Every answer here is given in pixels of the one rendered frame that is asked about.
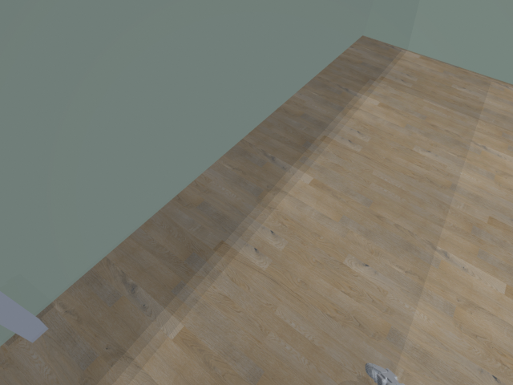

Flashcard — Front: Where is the right robot hand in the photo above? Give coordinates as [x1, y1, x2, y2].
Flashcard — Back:
[366, 363, 405, 385]

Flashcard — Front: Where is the panel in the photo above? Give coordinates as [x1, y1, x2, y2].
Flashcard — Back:
[0, 291, 49, 342]

